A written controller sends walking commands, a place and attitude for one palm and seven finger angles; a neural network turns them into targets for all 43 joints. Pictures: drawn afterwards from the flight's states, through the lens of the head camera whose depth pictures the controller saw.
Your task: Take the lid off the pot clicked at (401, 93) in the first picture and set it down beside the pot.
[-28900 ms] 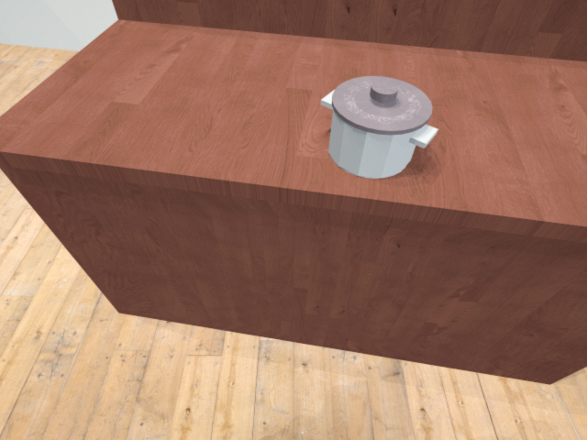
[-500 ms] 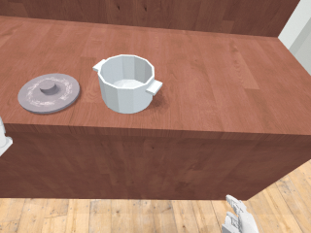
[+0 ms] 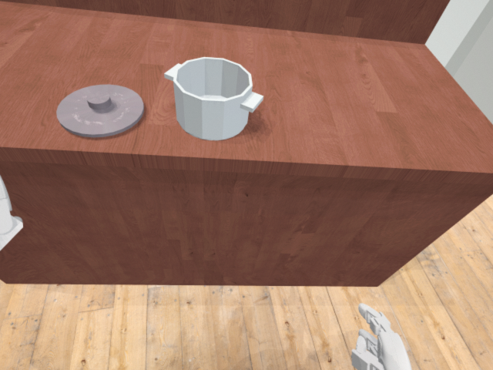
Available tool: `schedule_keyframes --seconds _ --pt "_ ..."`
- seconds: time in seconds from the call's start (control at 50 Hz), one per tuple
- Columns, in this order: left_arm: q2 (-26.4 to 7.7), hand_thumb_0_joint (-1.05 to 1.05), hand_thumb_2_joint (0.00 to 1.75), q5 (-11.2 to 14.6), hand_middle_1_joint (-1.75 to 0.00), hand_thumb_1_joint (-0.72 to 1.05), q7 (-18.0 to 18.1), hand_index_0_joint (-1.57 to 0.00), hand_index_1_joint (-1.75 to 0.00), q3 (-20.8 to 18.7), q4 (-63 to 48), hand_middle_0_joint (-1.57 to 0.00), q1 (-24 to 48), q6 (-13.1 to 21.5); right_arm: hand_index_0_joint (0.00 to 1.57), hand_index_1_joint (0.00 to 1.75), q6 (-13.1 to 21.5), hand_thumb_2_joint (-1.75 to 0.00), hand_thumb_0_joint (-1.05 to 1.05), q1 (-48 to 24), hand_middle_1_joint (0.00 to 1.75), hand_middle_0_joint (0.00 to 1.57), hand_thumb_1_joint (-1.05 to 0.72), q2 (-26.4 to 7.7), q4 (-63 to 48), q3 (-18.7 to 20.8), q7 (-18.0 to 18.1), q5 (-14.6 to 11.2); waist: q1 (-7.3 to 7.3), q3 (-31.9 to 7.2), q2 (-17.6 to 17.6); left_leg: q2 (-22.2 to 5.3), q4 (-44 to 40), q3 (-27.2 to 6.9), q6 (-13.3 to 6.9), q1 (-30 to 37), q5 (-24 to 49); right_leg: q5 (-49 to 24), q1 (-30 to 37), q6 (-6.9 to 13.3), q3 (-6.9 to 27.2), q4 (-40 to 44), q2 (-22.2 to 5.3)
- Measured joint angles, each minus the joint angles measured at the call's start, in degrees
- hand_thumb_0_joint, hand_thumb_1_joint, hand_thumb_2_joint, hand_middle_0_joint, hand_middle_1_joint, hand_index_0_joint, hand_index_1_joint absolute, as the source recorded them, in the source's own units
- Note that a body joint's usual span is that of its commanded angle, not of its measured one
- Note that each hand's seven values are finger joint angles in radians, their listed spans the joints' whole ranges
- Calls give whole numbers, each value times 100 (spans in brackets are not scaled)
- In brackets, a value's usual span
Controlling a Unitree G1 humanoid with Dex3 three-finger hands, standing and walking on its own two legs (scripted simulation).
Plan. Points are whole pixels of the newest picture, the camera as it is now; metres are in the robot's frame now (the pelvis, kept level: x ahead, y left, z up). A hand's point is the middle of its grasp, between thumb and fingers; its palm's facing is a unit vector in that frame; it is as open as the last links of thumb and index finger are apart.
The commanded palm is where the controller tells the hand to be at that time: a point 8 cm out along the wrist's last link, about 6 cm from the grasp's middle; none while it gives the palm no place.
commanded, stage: stop stepping back and stand still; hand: left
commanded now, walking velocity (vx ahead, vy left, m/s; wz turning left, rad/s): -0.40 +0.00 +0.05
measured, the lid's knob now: (99, 100) +0.60 +0.34 +0.06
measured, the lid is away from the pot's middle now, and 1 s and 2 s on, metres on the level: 0.24 0.24 0.24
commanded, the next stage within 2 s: let the arm hang, fingers relaxed in 1.36 s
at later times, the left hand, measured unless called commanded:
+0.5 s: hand out of the picture +0.09 +0.25 +0.22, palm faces +0.42 -0.82 -0.39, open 7.5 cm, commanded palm +0.03 +0.29 +0.24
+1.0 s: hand out of the picture +0.12 +0.28 -0.04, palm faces +0.19 -0.92 -0.34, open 7.4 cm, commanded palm none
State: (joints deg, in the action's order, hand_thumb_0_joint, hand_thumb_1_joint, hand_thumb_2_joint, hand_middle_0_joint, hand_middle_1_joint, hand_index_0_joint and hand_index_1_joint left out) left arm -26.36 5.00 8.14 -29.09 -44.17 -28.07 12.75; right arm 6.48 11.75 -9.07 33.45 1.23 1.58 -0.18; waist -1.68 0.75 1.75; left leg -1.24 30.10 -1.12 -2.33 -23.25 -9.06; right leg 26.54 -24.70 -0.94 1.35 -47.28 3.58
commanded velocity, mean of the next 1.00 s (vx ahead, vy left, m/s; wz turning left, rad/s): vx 0.10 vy -0.04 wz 0.00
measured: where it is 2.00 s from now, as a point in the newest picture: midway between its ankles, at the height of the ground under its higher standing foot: outside the picture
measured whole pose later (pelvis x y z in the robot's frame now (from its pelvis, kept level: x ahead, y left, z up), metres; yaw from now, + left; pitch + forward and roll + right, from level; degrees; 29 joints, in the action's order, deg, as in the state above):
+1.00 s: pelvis -0.08 +0.04 -0.02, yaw +5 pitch +0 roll -2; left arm -15.9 -2.0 1.5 -6.1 18.5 -13.3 -1.0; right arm 1.0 12.4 -12.2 47.1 1.8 -0.7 0.5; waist -1.7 -4.8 -2.5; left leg 0.7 43.0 -1.9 -1.1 -23.0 -18.6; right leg 22.1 -15.0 2.3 -4.7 -36.7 1.8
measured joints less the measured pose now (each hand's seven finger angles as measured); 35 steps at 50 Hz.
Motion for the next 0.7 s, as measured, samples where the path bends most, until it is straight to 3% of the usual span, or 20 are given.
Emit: schedule_keyframes --seconds 0.04,0.06,0.08,0.12,0.18,0.24,0.28,0.3,0.34,0.38,0.42,0.46,0.5,0.52,0.54,0.6,0.64,0.68,0.7 --pt "-37 2 90 -4 -30 88 -16 -21 -30 24 -120 -21 -169 -27 21 30 30 -90 2 58 30 20 -91 46 -12 -40 -54 8 12 -50 -65 -55 -187 4 28 -23 193 -117 248 11 -65 423 1" --pt "-36 1 90 -132 -30 89 -131 -21 -30 259 177 -21 -38 67 21 30 119 -90 2 99 30 20 -91 -37 69 -32 -63 35 3 -138 -237 -72 -77 -110 31 -211 249 -305 357 -6 -150 641 -12" --pt "-37 1 90 -140 -30 89 -253 -21 -30 432 300 -21 127 -179 21 30 64 -90 2 81 30 20 -91 -85 131 -7 -101 -9 50 -133 -301 -54 34 -143 46 -283 250 -457 563 -10 -115 947 -66" --pt "-286 1 90 -87 -30 89 -277 -21 -30 231 191 -21 -25 -321 21 30 -100 -90 2 46 30 20 -91 -36 64 -95 -54 -41 70 -172 -76 63 351 12 76 -494 51 -578 922 137 -40 1674 -306" --pt "-338 2 89 -52 -30 88 -229 -21 -30 134 -42 -21 -351 -244 21 30 -225 -90 2 93 30 20 -91 -116 -28 -113 28 -72 -31 -80 -227 49 1348 -112 177 -765 -976 -960 837 -58 -169 1442 -230" --pt "-249 2 89 -73 -30 88 -172 -21 -30 190 -299 -22 -434 -185 21 30 -357 -90 2 355 30 20 -91 -195 103 -87 92 -124 55 -354 -92 134 2266 -82 147 -512 -1377 -880 764 -95 -206 1261 -367" --pt "-84 1 89 -96 -30 88 -104 -22 -31 200 -263 -22 -181 -89 21 30 -379 -90 2 500 30 20 -91 -342 88 -94 164 -128 94 -577 -188 3 1418 -243 40 -21 -1577 -697 554 -102 -394 1048 -426" --pt "-8 1 89 -109 -30 88 -68 -22 -31 181 -110 -22 92 -32 21 30 -350 -90 2 470 30 20 -91 -346 135 -78 200 -138 69 -540 -174 35 1370 -256 8 -65 -1317 -466 448 -87 -356 805 -423" --pt "111 1 89 -143 -30 88 -11 -21 -31 120 350 -22 625 -6 21 30 -295 -90 2 425 30 20 -91 -227 214 -62 204 -164 59 -442 -82 103 1273 -205 -26 -40 -983 -71 216 -26 -143 -115 -271" --pt "196 1 90 -154 -30 88 22 -21 -30 82 768 -21 901 -98 20 30 -220 -90 2 469 30 20 -91 -75 242 -94 111 -170 -42 -459 -60 141 849 -249 -45 91 -685 78 176 44 -158 -582 -84" --pt "247 1 90 -111 -30 88 34 -21 -30 93 933 -21 733 -210 20 30 -172 -90 2 545 30 20 -91 37 216 -197 9 -150 -141 -541 -80 128 357 -274 -43 249 -515 199 471 112 -323 6 40" --pt "220 1 90 -112 -30 89 -7 -20 -30 159 797 -20 244 -308 20 30 -164 -90 2 621 30 20 -91 101 102 -310 -48 -93 -194 -627 -74 136 72 -236 -8 315 -573 19 986 182 -458 1124 106" --pt "20 1 90 -174 -30 89 -92 -20 -30 210 437 -20 -231 -308 21 30 -147 -90 2 645 30 20 -91 119 -65 -374 -66 -30 -124 -652 95 245 347 -53 3 89 -936 -539 1421 366 -364 2108 15" --pt "-31 1 90 -210 -30 89 -148 -20 -30 290 289 -20 -350 -255 21 30 -152 -90 2 582 30 20 -91 71 -47 -364 -61 -5 -49 -585 69 219 793 -22 25 -104 -1107 -1183 1393 425 -365 2208 25" --pt "-56 1 90 -231 -30 89 -207 -20 -30 413 181 -20 -402 -219 21 30 -178 -90 2 531 30 20 -90 14 55 -332 -48 14 6 -541 3 184 1336 -52 52 -272 -1239 -1315 1370 430 -403 2118 70" --pt "-59 1 90 -223 -30 88 -244 -21 -30 564 58 -21 -392 -90 21 30 -324 -90 2 542 30 20 -90 -84 381 -228 22 -1 208 -678 61 145 2212 -23 51 -387 -1367 -1017 1403 389 -354 2028 32" --pt "44 1 89 -210 -30 88 -163 -21 -30 497 113 -22 -168 -48 21 30 -368 -90 2 553 30 20 -91 -158 425 -196 109 -20 271 -714 136 34 1514 44 2 10 -1351 -866 1381 327 -301 1897 -70" --pt "172 1 89 -177 -30 88 -49 -21 -31 411 249 -22 234 -19 21 30 -274 -90 2 513 30 20 -91 -333 314 -149 197 -54 194 -632 -38 -97 553 -116 -48 364 -1162 -672 1234 235 -414 1531 -88" --pt "196 1 89 -166 -30 88 -3 -21 -30 341 361 -22 457 -28 21 30 -240 -90 2 407 30 20 -91 -335 324 -117 226 -77 169 -508 -9 -30 625 -89 22 333 -883 -543 1166 197 -362 1290 -142"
